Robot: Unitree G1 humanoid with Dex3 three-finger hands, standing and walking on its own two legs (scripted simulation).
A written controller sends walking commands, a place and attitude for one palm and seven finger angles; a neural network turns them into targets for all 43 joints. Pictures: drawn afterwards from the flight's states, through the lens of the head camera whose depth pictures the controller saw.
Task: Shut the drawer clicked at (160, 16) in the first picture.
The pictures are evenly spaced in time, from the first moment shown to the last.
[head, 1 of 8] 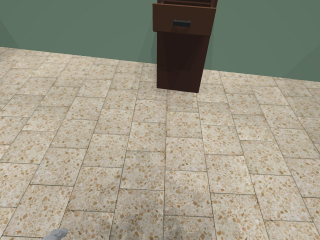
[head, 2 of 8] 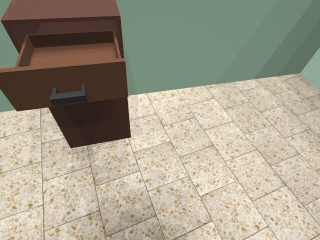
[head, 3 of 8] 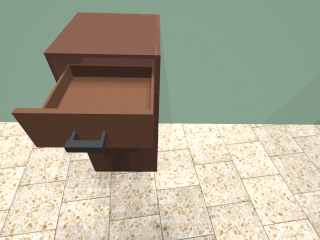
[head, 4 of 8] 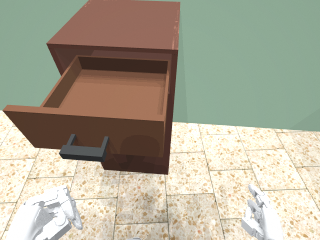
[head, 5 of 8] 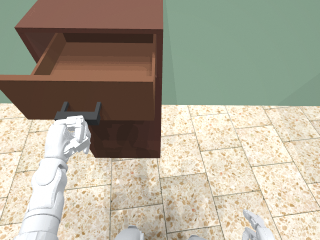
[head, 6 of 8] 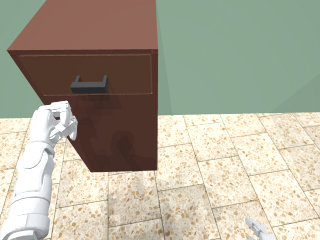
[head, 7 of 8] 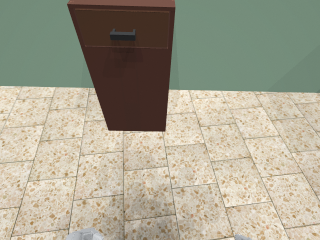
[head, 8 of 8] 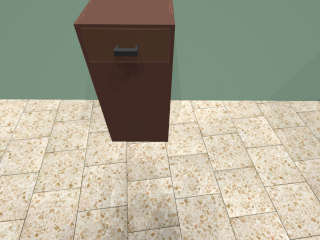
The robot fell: no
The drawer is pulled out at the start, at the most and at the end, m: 0.30 0.30 0.00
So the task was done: yes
